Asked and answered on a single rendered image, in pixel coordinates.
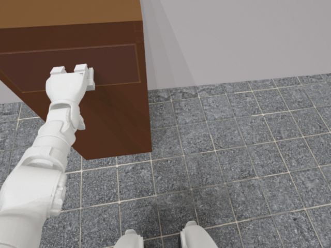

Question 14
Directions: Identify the left robot forearm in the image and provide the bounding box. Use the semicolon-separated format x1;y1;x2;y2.
0;100;80;210

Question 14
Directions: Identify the left robot upper arm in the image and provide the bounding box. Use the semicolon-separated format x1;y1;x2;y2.
0;165;67;248

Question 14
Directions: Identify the drawer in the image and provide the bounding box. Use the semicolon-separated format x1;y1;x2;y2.
0;43;139;92

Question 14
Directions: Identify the robot left thigh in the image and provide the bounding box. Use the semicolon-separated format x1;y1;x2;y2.
114;234;144;248

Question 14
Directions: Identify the left robot hand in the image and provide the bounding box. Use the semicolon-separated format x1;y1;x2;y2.
46;64;89;130

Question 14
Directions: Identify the cabinet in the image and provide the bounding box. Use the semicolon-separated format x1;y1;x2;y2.
0;0;152;160

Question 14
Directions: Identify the robot right shin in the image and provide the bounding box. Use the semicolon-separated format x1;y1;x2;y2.
184;221;197;229

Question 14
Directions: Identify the handle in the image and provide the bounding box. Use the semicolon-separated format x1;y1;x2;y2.
86;68;95;91

